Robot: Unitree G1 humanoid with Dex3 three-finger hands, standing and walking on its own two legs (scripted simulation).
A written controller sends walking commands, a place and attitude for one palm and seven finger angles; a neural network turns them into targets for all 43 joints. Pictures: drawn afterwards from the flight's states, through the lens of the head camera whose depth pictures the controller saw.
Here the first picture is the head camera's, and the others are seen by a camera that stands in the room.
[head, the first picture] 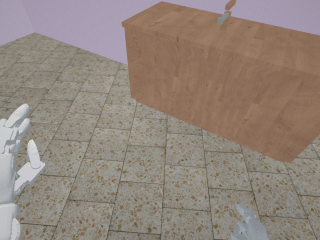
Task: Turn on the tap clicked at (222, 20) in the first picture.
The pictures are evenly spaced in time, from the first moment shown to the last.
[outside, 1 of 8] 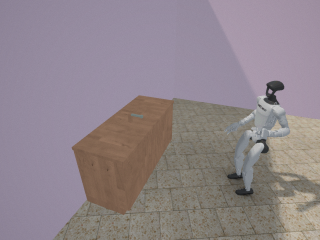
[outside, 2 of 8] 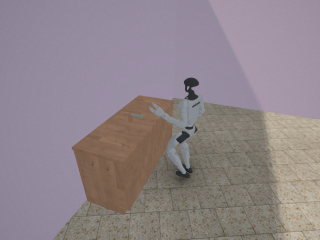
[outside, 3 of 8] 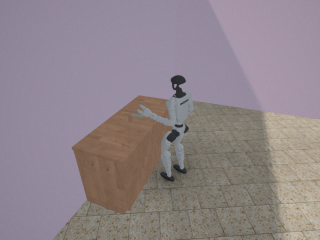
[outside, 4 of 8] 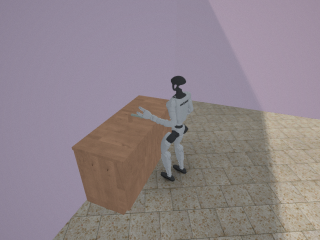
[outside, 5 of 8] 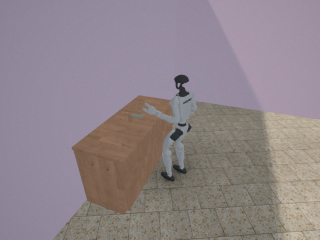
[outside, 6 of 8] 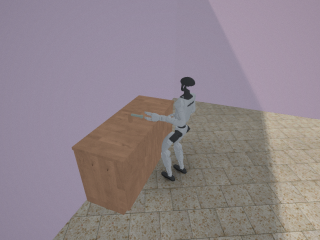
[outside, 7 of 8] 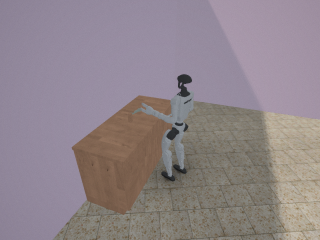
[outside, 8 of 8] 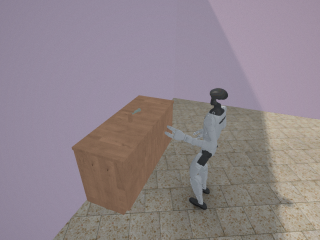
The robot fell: no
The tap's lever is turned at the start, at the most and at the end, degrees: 0 71 71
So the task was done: yes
